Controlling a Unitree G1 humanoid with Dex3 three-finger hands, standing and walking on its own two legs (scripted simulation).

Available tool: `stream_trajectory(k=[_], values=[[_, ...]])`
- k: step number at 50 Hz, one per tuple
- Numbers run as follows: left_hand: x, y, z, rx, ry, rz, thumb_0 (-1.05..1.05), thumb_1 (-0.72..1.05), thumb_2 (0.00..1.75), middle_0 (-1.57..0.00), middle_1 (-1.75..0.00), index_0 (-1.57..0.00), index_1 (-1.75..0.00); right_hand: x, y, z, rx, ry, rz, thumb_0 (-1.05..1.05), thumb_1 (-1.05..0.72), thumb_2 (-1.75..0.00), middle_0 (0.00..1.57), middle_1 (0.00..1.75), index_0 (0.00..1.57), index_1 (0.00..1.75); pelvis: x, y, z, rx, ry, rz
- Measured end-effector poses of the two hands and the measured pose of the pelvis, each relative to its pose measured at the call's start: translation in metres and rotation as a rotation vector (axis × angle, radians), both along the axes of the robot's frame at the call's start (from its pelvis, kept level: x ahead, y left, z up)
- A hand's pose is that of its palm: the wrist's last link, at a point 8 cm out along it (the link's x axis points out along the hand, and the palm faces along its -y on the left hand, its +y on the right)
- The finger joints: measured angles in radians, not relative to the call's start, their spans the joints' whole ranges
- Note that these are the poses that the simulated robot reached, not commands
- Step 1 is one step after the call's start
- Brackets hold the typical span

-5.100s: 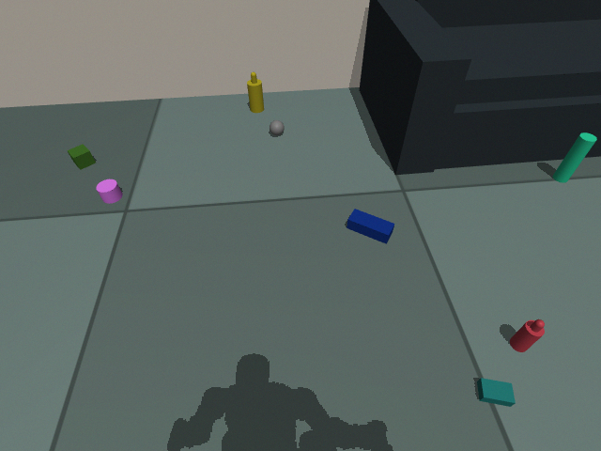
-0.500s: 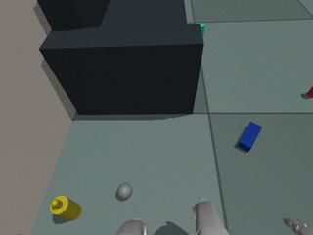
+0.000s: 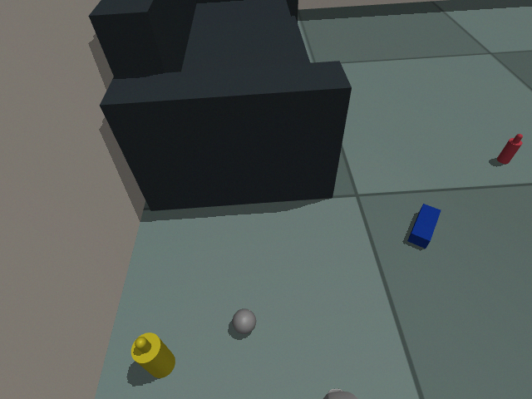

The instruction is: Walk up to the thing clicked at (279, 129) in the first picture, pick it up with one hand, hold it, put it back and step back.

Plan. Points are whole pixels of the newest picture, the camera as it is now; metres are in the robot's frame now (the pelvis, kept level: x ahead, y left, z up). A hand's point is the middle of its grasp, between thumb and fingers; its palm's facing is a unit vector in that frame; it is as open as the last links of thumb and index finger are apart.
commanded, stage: walk up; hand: left
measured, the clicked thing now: (244, 321) +0.50 +0.13 -0.69
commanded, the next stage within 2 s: none
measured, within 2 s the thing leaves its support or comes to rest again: neither
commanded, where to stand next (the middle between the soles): +0.13 -0.04 m, yaw -2 degrees
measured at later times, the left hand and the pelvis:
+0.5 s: hand out of the picture +0.12 +0.24 -0.12, palm faces -0.11 -0.91 -0.39, open 7.4 cm; pelvis +0.02 -0.03 +0.02, yaw -4 degrees
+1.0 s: hand out of the picture +0.16 +0.21 -0.11, palm faces -0.04 -0.93 -0.36, open 7.4 cm; pelvis +0.05 -0.04 +0.04, yaw -2 degrees
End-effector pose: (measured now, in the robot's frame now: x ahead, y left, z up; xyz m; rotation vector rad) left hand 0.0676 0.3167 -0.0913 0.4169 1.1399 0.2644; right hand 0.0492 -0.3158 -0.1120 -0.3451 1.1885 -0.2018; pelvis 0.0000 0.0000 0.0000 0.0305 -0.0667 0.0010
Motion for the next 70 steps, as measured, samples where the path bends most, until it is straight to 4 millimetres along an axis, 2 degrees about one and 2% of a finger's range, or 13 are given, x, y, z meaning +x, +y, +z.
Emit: stream_trajectory(k=[5, 11, 15, 20, 24, 30, 36, 40, 46, 50, 54, 58, 70], values=[[0.01, 0.018, -0.001, -0.047, 0.004, -0.028, 0.01, 0.91, 0.9, -0.21, -0.3, -0.21, -0.3, -0.036, 0.013, 0.024, -0.051, 0.006, -0.049, 0.0, -0.91, -0.9, 0.2, 0.3, 0.2, 0.3, -0.007, 0.013, 0.012, -0.021, -0.002, -0.024], [0.006, 0.027, 0.002, -0.076, 0.076, -0.034, 0.01, 0.91, 0.9, -0.21, -0.3, -0.2, -0.3, -0.064, 0.005, 0.052, -0.107, 0.039, -0.099, 0.01, -0.9, -0.9, 0.21, 0.3, 0.2, 0.3, -0.005, 0.014, 0.027, -0.04, 0.018, -0.055], [0.006, 0.02, 0.005, -0.079, 0.122, -0.049, 0.01, 0.91, 0.9, -0.21, -0.3, -0.2, -0.3, -0.073, -0.009, 0.063, -0.126, 0.064, -0.119, 0.0, -0.9, -0.9, 0.21, 0.3, 0.2, 0.3, -0.001, 0.007, 0.033, -0.045, 0.03, -0.071], [0.025, -0.003, 0.009, -0.072, 0.119, -0.082, 0.01, 0.91, 0.9, -0.21, -0.3, -0.2, -0.3, -0.077, -0.034, 0.061, -0.119, 0.096, -0.135, 0.0, -0.9, -0.9, 0.21, 0.3, 0.2, 0.3, 0.007, -0.011, 0.032, -0.04, 0.04, -0.082], [0.044, -0.03, 0.009, -0.055, 0.06, -0.095, 0.01, 0.91, 0.9, -0.21, -0.3, -0.2, -0.3, -0.065, -0.054, 0.04, -0.095, 0.122, -0.136, 0.0, -0.9, -0.9, 0.2, 0.3, 0.2, 0.3, 0.015, -0.03, 0.023, -0.047, 0.035, -0.076], [0.059, -0.057, 0.018, -0.082, 0.007, -0.077, 0.01, 0.91, 0.9, -0.21, -0.3, -0.21, -0.3, -0.016, -0.05, 0.025, -0.036, 0.081, -0.094, 0.01, -0.91, -0.9, 0.2, 0.3, 0.2, 0.3, 0.03, -0.038, 0.027, -0.033, 0.026, -0.065], [0.075, -0.055, 0.008, -0.089, 0.0, -0.052, 0.01, 0.9, 0.9, -0.21, -0.3, -0.21, -0.3, 0.033, -0.033, 0.017, -0.003, 0.016, -0.055, 0.0, -0.91, -0.9, 0.2, 0.3, 0.2, 0.3, 0.045, -0.036, 0.021, -0.025, 0.021, -0.05], [0.085, -0.056, 0.005, -0.097, 0.009, -0.025, 0.01, 0.91, 0.9, -0.21, -0.3, -0.21, -0.3, 0.06, -0.023, 0.02, 0.023, -0.011, -0.033, 0.0, -0.91, -0.9, 0.2, 0.3, 0.2, 0.3, 0.05, -0.037, 0.024, -0.022, 0.027, -0.053], [0.086, -0.061, 0.011, -0.1, 0.033, -0.024, 0.01, 0.91, 0.9, -0.21, -0.3, -0.2, -0.3, 0.098, -0.018, 0.028, 0.049, -0.045, -0.006, 0.0, -0.91, -0.9, 0.2, 0.3, 0.2, 0.3, 0.053, -0.043, 0.033, -0.032, 0.037, -0.046], [0.084, -0.062, 0.015, -0.093, 0.05, -0.018, 0.01, 0.91, 0.9, -0.21, -0.3, -0.2, -0.3, 0.114, -0.021, 0.033, 0.051, -0.066, -0.004, 0.0, -0.91, -0.9, 0.2, 0.3, 0.2, 0.3, 0.053, -0.044, 0.037, -0.032, 0.034, -0.043], [0.082, -0.062, 0.019, -0.091, 0.056, -0.009, 0.01, 0.91, 0.9, -0.21, -0.3, -0.2, -0.3, 0.12, -0.024, 0.037, 0.048, -0.07, -0.006, 0.0, -0.91, -0.9, 0.2, 0.3, 0.2, 0.3, 0.053, -0.044, 0.041, -0.034, 0.029, -0.041], [0.081, -0.062, 0.021, -0.095, 0.059, -0.006, 0.01, 0.91, 0.9, -0.21, -0.3, -0.2, -0.3, 0.117, -0.026, 0.041, 0.044, -0.056, -0.009, 0.0, -0.91, -0.9, 0.2, 0.3, 0.2, 0.3, 0.052, -0.044, 0.044, -0.035, 0.027, -0.042], [0.08, -0.059, 0.02, -0.113, 0.073, -0.007, 0.01, 0.91, 0.9, -0.21, -0.3, -0.2, -0.3, 0.08, -0.025, 0.041, 0.033, 0.028, -0.045, 0.0, -0.91, -0.9, 0.2, 0.3, 0.2, 0.3, 0.052, -0.04, 0.047, -0.037, 0.03, -0.042]])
